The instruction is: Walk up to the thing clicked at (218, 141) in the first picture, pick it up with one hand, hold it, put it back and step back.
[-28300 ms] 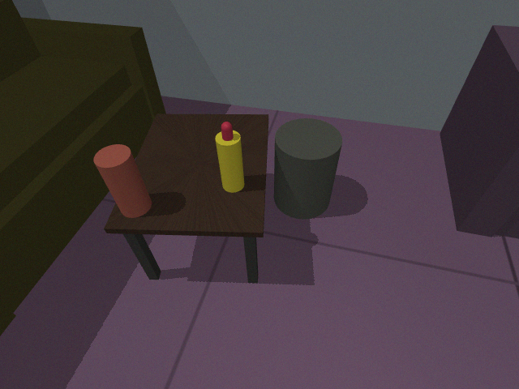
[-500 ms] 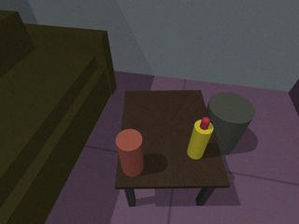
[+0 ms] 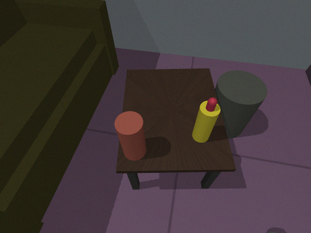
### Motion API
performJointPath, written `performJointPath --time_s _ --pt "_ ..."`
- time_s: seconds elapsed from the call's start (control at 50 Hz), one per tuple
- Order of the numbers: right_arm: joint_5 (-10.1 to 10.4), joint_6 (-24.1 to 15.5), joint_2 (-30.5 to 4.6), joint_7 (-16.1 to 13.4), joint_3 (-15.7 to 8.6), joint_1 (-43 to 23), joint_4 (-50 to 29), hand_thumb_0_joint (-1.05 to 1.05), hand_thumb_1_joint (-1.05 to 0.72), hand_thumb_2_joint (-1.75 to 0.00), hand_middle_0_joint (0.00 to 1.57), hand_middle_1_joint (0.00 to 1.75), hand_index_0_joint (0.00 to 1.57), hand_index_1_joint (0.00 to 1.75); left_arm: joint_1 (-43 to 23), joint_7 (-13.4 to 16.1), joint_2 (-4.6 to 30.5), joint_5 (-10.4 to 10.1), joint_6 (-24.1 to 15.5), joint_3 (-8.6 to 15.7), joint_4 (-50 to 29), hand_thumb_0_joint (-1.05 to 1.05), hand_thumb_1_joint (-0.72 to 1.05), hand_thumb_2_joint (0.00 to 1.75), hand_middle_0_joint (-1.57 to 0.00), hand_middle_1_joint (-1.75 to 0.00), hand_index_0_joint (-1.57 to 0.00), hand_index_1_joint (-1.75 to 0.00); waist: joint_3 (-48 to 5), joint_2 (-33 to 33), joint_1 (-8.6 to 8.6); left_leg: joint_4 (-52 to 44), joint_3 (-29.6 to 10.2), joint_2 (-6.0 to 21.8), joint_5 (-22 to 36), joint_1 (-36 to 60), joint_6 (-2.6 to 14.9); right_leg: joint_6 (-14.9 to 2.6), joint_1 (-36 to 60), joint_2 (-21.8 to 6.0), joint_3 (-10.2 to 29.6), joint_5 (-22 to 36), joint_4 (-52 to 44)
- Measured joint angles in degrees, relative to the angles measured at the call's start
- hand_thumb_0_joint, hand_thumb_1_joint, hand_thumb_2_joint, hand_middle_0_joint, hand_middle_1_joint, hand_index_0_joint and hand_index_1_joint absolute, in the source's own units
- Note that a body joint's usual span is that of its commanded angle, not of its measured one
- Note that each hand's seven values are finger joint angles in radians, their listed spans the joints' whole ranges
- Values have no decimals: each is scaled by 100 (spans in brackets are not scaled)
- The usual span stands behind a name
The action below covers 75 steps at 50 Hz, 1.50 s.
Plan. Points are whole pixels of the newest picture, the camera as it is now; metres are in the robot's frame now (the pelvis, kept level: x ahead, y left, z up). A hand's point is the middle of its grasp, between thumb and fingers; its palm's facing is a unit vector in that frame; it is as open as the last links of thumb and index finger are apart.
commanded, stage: step back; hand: right
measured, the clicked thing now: (206, 119) +0.59 -0.19 -0.22
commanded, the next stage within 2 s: none
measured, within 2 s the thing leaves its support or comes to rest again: neither
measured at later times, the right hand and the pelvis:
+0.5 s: hand out of the picture +0.01 -0.25 -0.16, palm faces -0.12 +0.90 -0.41, open 7.3 cm; pelvis -0.09 +0.01 -0.02, yaw +3 degrees
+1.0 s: hand out of the picture -0.11 -0.26 -0.16, palm faces +0.03 +0.94 -0.34, open 7.4 cm; pelvis -0.22 +0.00 -0.01, yaw -4 degrees
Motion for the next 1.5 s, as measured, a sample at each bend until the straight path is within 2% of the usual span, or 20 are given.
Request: performJointPath --time_s 0.08,0.14,0.24,0.4,0.48,0.52,0.56,0.66,0.8,0.88,0.94,1.0,1.1,1.2,1.24,1.28,1.32,1.36,1.42,1.5 --pt "38 158 -205 -45 -80 -130 -192 1 -90 -90 21 30 21 30 189 1 -82 59 -4 49 -144 0 90 89 -20 -30 -21 -30 41 270 58 948 -280 69 -568 -519 12 6 58 150 -58 -115 -54" --pt "32 212 -250 -119 -97 -210 -346 1 -91 -90 20 30 21 30 270 -3 -195 119 7 26 -268 1 90 89 -20 -30 -21 -30 164 272 155 2403 -753 -448 -1713 -950 64 -57 -43 92 45 46 -78" --pt "99 144 -314 -122 -24 -17 -498 0 -91 -90 20 30 21 30 165 27 -326 158 55 6 -490 1 90 89 -21 -30 -21 -30 156 345 143 3645 -1041 -784 -1596 -1158 -11 -47 -192 35 -35 373 -406" --pt "-28 125 -243 -164 89 271 -500 1 -91 -90 20 30 21 30 -156 101 -330 76 4 45 -1091 1 90 89 -21 -30 -21 -30 295 253 91 2031 -697 -354 -1651 -391 -74 43 -513 -115 -350 408 -49" --pt "-116 26 -98 -92 23 285 -543 1 -91 -90 20 30 21 30 -267 54 -153 38 125 54 -1110 1 90 89 -21 -30 -21 -30 413 -96 59 1013 -410 -356 -867 1 76 145 -731 -324 -274 323 427" --pt "-164 18 -25 -31 40 313 -586 0 -91 -90 20 30 21 30 -243 75 -119 24 205 101 -1020 1 90 89 -21 -30 -21 -30 383 -173 90 1059 -313 -317 -889 -26 142 105 -925 -15 154 -647 1060" --pt "-179 4 1 -12 56 393 -630 0 -90 -90 21 30 21 30 -195 99 -132 49 262 127 -908 1 90 89 -21 -30 -21 -30 279 -52 -39 953 -442 -191 -775 -69 185 98 -1112 440 430 -1264 2117" --pt "-173 29 40 -75 62 419 -732 1 -90 -90 21 30 21 30 72 77 -54 10 193 203 -925 1 90 89 -21 -30 -21 -30 67 -66 56 327 -322 -66 -259 -117 200 166 -1198 785 807 -1011 3461" --pt "-116 -35 3 -98 19 145 -1105 0 -90 -90 21 30 21 30 341 63 27 53 169 224 -879 1 90 89 -20 -30 -21 -30 259 -57 129 413 -14 -1 8 -427 209 390 -433 382 683 -1003 2017" --pt "-111 31 -84 -58 6 22 -1212 0 -90 -90 21 30 21 30 446 13 -38 74 92 185 -800 1 90 89 -20 -30 -21 -30 272 72 154 767 168 91 31 -739 134 276 115 125 325 -542 412" --pt "-43 127 -223 -59 -53 4 -1097 0 -90 -90 21 30 21 30 496 -32 -277 161 30 148 -703 1 90 89 -20 -30 -21 -30 274 560 50 1091 -127 256 -201 -933 50 127 253 345 78 -181 44" --pt "-11 209 -156 -83 -58 194 -923 0 -90 -90 20 30 21 30 652 -82 -306 194 39 111 -782 1 90 89 -21 -30 -21 -30 64 355 207 2397 -573 -356 -1412 -1224 -38 46 57 130 276 -74 102" --pt "47 140 -261 -109 -31 594 -825 1 -90 -90 21 30 21 30 538 -29 -348 187 93 144 -949 1 90 89 -21 -30 -21 -30 -128 304 132 3655 -1096 -798 -1375 -1165 -118 108 -168 -56 250 361 -263" --pt "-2 106 -326 -173 -37 856 -746 1 -91 -90 20 30 21 30 84 52 -279 198 62 159 -1309 1 90 89 -21 -30 -21 -30 22 304 -4 2394 -857 -468 -1644 -415 -173 165 -520 -140 -23 570 -168" --pt "-42 61 -300 -165 -33 907 -725 1 -91 -90 20 30 21 30 -100 58 -206 160 72 142 -1431 1 90 89 -21 -30 -21 -30 105 222 -65 1381 -657 -304 -1346 -34 -115 217 -713 -216 -133 563 61" --pt "-101 13 -157 -160 -56 844 -650 1 -91 -90 20 30 21 30 -278 53 -66 110 131 144 -1466 1 90 89 -21 -30 -21 -30 282 -119 -47 805 -464 -427 -921 211 3 246 -881 -405 -25 525 382" --pt "-168 8 -36 -98 -16 821 -661 1 -91 -90 20 30 21 30 -305 65 -28 73 217 170 -1386 1 90 89 -21 -30 -21 -30 320 -291 3 855 -361 -436 -857 167 67 154 -1051 -198 290 -259 938" --pt "-202 -13 -7 -61 19 847 -711 1 -90 -90 21 30 21 30 -253 75 -72 76 294 163 -1246 1 90 89 -21 -30 -21 -30 218 -142 -139 839 -527 -252 -744 51 103 136 -1208 266 470 -1043 1928" --pt "-217 -19 31 -93 52 819 -768 1 -90 -90 21 30 21 30 -108 31 -65 17 303 165 -1152 1 90 89 -21 -30 -21 -30 39 -95 -102 519 -547 -72 -426 -50 86 98 -1307 649 716 -1070 3059" --pt "-185 -55 -23 -118 23 605 -958 1 -90 -90 21 30 21 30 95 7 -31 43 251 198 -1107 1 90 89 -21 -30 -21 -30 26 -105 34 404 -429 26 -151 -286 62 237 -892 574 789 -1016 2875"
